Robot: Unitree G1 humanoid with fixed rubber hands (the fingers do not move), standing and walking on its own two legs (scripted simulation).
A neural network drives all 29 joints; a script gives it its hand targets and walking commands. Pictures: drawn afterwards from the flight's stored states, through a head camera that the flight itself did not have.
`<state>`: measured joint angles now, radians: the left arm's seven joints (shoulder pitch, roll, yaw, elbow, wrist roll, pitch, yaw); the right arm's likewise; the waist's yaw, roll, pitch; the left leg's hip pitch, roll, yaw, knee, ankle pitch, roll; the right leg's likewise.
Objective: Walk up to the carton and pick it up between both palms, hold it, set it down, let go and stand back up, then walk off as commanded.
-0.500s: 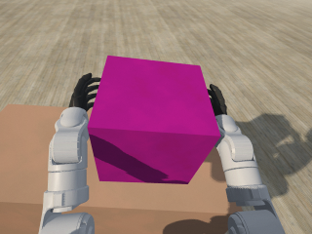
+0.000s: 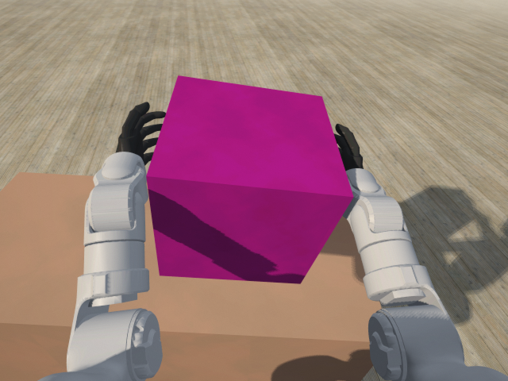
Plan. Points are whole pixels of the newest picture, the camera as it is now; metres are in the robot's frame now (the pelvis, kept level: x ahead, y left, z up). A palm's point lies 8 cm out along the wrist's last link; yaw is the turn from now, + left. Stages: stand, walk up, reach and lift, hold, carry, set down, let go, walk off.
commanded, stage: hold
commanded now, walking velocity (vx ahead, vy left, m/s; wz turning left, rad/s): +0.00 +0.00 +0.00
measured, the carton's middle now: (242, 184) +0.38 +0.02 +0.15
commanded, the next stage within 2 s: set down in 1.30 s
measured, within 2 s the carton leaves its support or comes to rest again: neither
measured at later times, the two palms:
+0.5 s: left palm (129, 170) +0.35 +0.18 +0.20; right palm (346, 182) +0.35 -0.15 +0.17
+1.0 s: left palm (133, 155) +0.37 +0.18 +0.21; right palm (344, 172) +0.38 -0.15 +0.17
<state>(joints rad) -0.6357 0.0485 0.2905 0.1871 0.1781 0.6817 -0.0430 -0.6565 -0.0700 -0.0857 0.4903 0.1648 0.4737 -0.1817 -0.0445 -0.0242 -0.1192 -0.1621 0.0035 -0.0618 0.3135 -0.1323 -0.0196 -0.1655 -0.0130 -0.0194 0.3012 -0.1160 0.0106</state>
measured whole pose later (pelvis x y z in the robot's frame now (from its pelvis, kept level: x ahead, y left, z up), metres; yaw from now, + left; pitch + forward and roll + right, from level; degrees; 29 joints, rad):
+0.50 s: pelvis +0.02 +0.01 +0.00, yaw +0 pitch +0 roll +0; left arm -0.43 0.05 0.19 -0.11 0.18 0.73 -0.05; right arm -0.45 -0.05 -0.05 0.13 0.16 0.57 -0.21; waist -0.05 -0.02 -0.11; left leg -0.16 0.00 -0.06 0.33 -0.17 -0.02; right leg -0.15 -0.02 -0.02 0.30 -0.14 0.01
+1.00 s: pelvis +0.01 +0.00 +0.00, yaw +0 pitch -1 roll +0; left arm -0.61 0.05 0.29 0.15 0.18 0.68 -0.05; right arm -0.63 -0.07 -0.07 0.46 0.16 0.46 -0.19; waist -0.05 -0.02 -0.11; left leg -0.15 0.00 -0.06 0.31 -0.15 -0.02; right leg -0.15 -0.01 -0.02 0.30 -0.13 0.01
